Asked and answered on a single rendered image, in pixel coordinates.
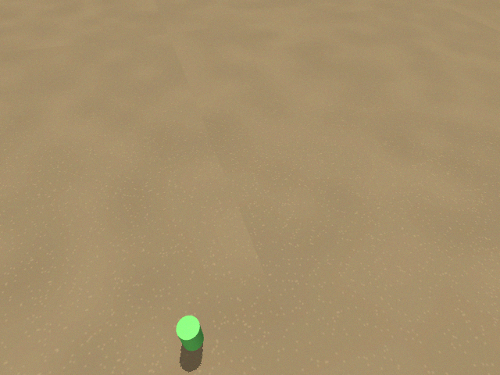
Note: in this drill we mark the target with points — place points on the can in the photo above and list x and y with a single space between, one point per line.
190 333

